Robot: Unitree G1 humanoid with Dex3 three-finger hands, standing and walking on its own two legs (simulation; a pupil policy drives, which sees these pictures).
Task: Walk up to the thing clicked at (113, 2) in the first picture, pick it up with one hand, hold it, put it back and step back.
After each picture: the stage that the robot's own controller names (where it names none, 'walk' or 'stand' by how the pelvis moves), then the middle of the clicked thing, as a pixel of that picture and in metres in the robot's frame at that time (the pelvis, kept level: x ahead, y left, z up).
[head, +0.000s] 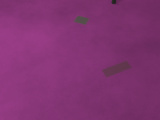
stand; out of the picture +2.17 -0.47 -0.72
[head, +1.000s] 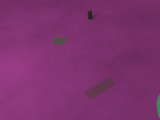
walk; (89, 15) +2.05 +0.02 -0.69
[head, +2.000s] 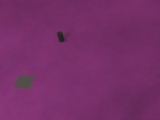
walk; (60, 37) +1.35 +0.36 -0.72
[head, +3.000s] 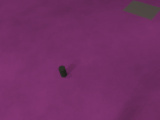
walk; (62, 71) +0.88 +0.31 -0.72
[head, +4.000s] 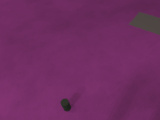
walk; (65, 105) +0.55 +0.25 -0.71
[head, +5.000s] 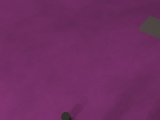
stand; (66, 118) +0.40 +0.21 -0.70
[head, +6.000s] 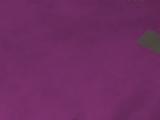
stand; out of the picture +0.32 +0.19 -0.72
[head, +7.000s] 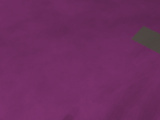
stand; out of the picture +0.34 +0.22 -0.71
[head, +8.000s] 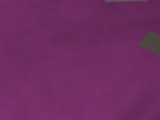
stand; out of the picture +0.29 +0.23 -0.72
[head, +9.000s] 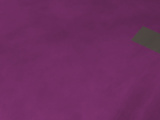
stand; out of the picture +0.30 +0.24 -0.72
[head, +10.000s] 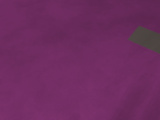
stand; out of the picture +0.30 +0.25 -0.72
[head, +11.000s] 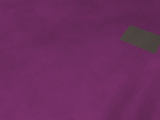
stand; out of the picture +0.24 +0.26 -0.71
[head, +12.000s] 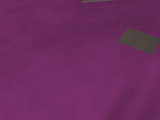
stand; out of the picture +0.27 +0.27 -0.72
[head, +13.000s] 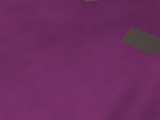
stand; out of the picture +0.25 +0.26 -0.73
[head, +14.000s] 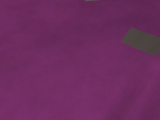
stand; out of the picture +0.25 +0.26 -0.73
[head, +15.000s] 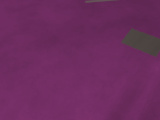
stand; out of the picture +0.26 +0.26 -0.73
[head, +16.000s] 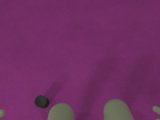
go down; (42, 102) +0.31 +0.24 -0.52
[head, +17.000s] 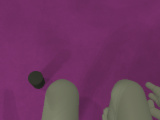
go down; (37, 80) +0.36 +0.24 -0.34
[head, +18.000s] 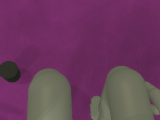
close in; (10, 72) +0.35 +0.26 -0.26
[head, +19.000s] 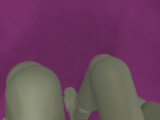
close in; out of the picture +0.34 +0.27 -0.22
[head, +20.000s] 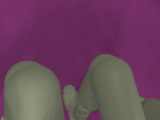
close; out of the picture +0.33 +0.28 -0.22
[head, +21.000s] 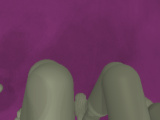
lift; out of the picture +0.27 +0.28 -0.17
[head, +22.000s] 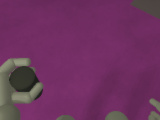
lift; (28, 84) +0.31 +0.19 +0.02
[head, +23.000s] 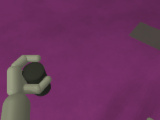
hold; (37, 80) +0.33 +0.18 +0.04
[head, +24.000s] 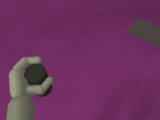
hold; (39, 81) +0.33 +0.17 +0.02
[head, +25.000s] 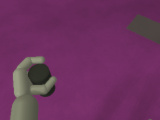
hold; (42, 81) +0.33 +0.16 +0.00
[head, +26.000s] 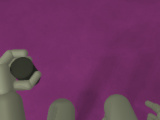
crouch; (27, 73) +0.35 +0.21 -0.05
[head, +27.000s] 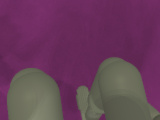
lower; out of the picture +0.36 +0.28 -0.19
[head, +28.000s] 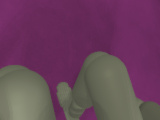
lower; out of the picture +0.37 +0.29 -0.22
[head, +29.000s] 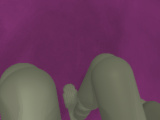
lower; out of the picture +0.35 +0.29 -0.22
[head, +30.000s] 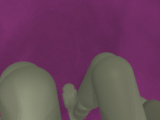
lower; out of the picture +0.34 +0.29 -0.22
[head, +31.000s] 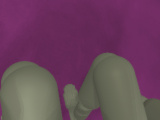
rest; out of the picture +0.34 +0.29 -0.22
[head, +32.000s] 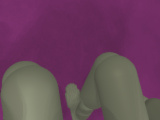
withdraw; out of the picture +0.32 +0.27 -0.22
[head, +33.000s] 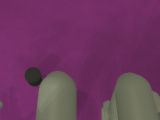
walk; (33, 77) +0.34 +0.23 -0.30
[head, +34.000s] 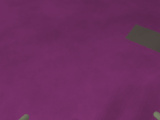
stand; out of the picture +0.25 +0.22 -0.65
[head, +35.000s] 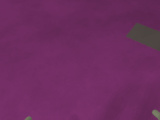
stand; out of the picture +0.27 +0.23 -0.66
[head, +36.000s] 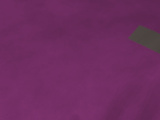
stand; out of the picture +0.26 +0.23 -0.69
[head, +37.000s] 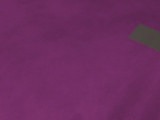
walk; out of the picture +0.28 +0.23 -0.72
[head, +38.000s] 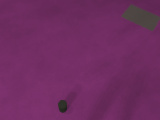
walk; (62, 106) +0.43 +0.12 -0.71
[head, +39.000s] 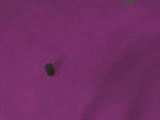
walk; (50, 69) +0.71 +0.29 -0.69
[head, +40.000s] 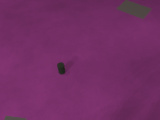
stand; (61, 68) +0.89 +0.25 -0.71
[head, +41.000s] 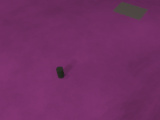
stand; (60, 72) +0.89 +0.26 -0.73
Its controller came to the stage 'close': yes
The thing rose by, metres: 0.73
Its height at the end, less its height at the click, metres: +0.00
